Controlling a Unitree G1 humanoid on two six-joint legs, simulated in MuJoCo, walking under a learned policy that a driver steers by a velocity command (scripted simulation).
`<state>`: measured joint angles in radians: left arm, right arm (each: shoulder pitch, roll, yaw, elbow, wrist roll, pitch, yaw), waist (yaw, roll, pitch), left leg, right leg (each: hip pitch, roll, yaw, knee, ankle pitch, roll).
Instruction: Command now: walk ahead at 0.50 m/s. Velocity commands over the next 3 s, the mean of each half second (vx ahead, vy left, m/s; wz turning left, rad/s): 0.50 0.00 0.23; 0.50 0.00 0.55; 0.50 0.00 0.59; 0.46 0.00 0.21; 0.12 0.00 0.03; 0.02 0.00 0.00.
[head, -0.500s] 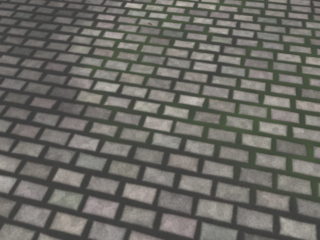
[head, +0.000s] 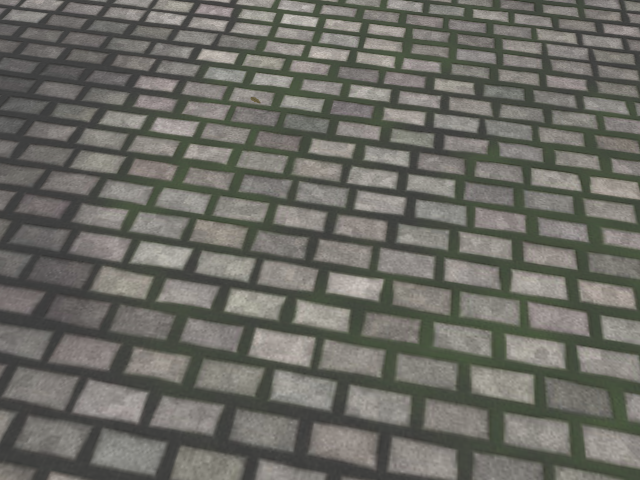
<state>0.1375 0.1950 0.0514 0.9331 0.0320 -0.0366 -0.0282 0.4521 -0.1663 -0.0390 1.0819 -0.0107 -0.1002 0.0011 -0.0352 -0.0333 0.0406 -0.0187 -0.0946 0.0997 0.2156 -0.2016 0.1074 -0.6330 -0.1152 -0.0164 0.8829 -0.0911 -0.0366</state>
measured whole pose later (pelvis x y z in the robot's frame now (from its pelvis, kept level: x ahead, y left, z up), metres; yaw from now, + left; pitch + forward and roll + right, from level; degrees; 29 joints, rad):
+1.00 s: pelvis +0.52 +0.06 -0.01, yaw +27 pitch +0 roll +0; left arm 0.15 0.23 0.06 0.81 0.04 -0.05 -0.01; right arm 0.31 -0.25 -0.08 0.93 0.00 -0.05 0.00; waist -0.02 -0.02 0.06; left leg -0.17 -0.15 0.01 0.36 -0.19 0.16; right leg -0.57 -0.13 0.03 1.11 -0.28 0.03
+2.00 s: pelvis +0.93 +0.36 +0.00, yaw +49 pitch +1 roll -1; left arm 0.32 0.25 0.04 0.87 0.01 -0.04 -0.01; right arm 0.20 -0.23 -0.02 0.82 -0.02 -0.07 0.01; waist 0.03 -0.03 0.05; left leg -0.27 -0.03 0.07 0.42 -0.17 0.07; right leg -0.40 -0.04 -0.03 1.07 -0.40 -0.03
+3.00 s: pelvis +1.01 +0.42 +0.00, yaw +49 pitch -2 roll +0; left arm 0.28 0.15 0.00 1.14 0.01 0.00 0.04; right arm 0.32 -0.14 0.02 1.17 -0.01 -0.01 -0.05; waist 0.01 0.01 0.03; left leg -0.02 -0.01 0.06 0.36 -0.31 0.03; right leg -0.20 0.03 -0.07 0.39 -0.15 -0.05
